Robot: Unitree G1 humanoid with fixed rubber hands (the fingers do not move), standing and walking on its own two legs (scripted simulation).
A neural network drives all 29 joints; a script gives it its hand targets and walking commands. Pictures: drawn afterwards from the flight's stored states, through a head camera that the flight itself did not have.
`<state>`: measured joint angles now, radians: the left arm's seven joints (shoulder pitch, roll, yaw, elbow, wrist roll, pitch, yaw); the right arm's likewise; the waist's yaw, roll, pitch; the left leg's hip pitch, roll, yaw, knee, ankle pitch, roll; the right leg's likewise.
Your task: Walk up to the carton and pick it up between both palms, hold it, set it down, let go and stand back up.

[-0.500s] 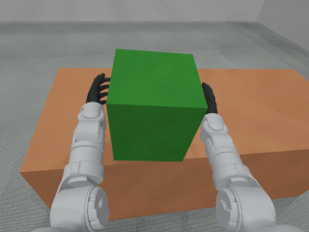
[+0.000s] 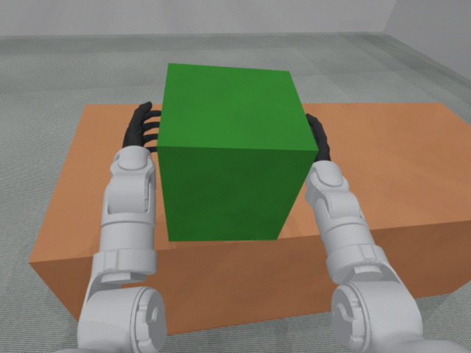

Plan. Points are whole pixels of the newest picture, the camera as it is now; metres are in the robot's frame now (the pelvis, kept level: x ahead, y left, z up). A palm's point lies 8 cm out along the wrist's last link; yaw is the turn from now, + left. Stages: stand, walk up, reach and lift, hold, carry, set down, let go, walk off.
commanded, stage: reach and lift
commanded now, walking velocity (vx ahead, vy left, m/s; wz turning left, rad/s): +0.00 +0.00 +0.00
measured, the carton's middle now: (227, 159) +0.41 +0.00 +0.13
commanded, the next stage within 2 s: hold in 0.96 s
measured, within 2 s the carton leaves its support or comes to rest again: neither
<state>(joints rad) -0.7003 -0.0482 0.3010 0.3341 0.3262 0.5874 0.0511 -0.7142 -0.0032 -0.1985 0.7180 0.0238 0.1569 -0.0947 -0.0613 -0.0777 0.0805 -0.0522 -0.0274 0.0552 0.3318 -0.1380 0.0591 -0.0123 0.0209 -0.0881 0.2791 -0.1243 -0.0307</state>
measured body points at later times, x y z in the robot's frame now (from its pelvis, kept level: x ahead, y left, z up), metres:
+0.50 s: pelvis +0.00 -0.01 +0.00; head -0.02 +0.02 +0.45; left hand +0.40 +0.14 +0.17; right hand +0.39 -0.16 +0.17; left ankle +0.04 +0.08 -0.75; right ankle +0.03 -0.10 -0.75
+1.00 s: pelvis +0.00 -0.01 +0.00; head -0.03 +0.02 +0.45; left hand +0.39 +0.15 +0.19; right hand +0.38 -0.16 +0.19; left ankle +0.04 +0.08 -0.75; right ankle +0.03 -0.10 -0.75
